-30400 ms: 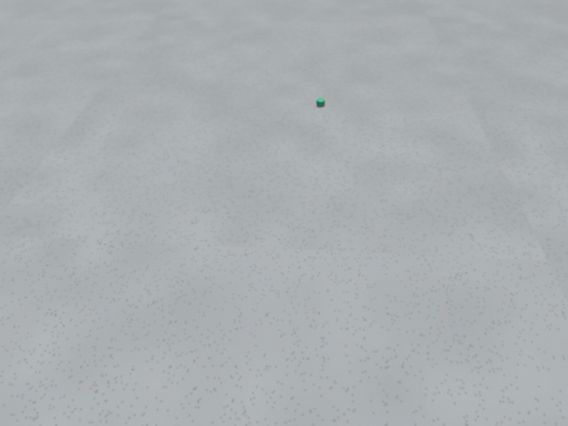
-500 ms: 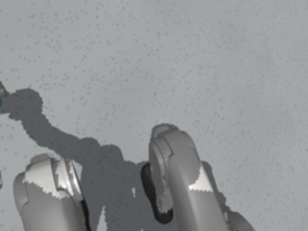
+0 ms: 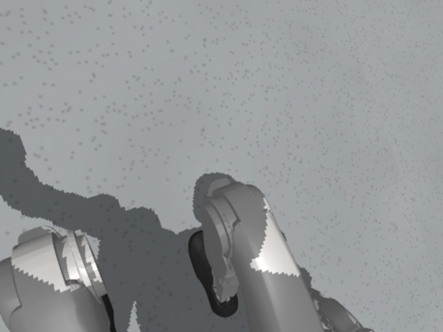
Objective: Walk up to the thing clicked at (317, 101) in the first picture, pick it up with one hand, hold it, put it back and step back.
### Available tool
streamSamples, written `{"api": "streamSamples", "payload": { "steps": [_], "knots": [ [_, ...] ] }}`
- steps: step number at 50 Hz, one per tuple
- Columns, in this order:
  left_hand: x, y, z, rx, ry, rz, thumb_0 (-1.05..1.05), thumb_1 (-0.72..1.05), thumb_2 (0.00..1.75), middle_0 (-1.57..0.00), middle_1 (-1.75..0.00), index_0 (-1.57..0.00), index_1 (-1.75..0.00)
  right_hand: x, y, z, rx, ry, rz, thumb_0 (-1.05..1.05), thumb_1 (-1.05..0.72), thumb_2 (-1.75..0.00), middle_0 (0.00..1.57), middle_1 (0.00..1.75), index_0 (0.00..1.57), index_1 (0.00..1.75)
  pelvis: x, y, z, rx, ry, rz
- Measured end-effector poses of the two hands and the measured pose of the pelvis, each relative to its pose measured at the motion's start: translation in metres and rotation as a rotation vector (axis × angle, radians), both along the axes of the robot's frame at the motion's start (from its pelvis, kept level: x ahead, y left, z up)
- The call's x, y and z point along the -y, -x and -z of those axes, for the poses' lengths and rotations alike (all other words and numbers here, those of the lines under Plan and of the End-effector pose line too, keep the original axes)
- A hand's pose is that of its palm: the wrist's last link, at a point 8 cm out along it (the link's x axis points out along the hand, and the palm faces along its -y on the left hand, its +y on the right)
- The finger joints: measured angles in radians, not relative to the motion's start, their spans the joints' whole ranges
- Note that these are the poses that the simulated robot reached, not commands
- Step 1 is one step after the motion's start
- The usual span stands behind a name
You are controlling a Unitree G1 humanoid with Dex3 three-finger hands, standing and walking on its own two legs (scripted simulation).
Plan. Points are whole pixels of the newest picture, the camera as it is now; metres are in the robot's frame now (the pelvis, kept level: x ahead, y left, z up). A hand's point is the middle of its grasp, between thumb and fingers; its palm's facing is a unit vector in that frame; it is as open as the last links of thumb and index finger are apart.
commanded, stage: rest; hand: left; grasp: from above
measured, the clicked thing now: out of the picture +0.45 +0.34 -0.27
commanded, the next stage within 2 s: open in 0.58 s
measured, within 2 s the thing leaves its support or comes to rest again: rests again in 0.22 s
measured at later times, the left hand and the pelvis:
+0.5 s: hand out of the picture +0.43 +0.33 -0.25, palm faces -0.44 -0.16 -0.88, open 6.1 cm; pelvis +0.00 +0.00 +0.00, yaw -1 degrees
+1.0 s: hand out of the picture +0.43 +0.33 -0.25, palm faces -0.46 -0.14 -0.88, open 8.5 cm; pelvis +0.00 +0.00 +0.00, yaw -1 degrees
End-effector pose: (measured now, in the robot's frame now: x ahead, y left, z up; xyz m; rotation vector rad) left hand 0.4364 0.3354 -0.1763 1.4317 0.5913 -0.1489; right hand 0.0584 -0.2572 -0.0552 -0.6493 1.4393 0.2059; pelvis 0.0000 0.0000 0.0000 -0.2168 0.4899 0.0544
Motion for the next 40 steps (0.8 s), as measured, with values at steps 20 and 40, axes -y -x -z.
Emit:
{"api": "streamSamples", "payload": {
  "steps": [20,40],
  "knots": [
    [0.001,-0.004,0.014,0.003,-0.006,-0.005,-0.03,0.43,0.16,-0.87,-0.34,-1.08,-0.35,-0.009,0.000,-0.006,-0.007,-0.032,-0.042,0.01,-0.92,-0.90,0.20,0.30,0.20,0.30,-0.003,-0.001,0.000,0.012,0.018,0.008],
    [0.000,-0.002,0.017,-0.009,-0.004,0.003,-0.03,0.43,0.18,-0.85,-0.35,-1.04,-0.36,-0.008,0.003,-0.007,-0.014,-0.038,-0.074,0.01,-0.91,-0.90,0.20,0.30,0.20,0.30,-0.002,0.002,0.001,0.035,0.021,0.014]
  ]
}}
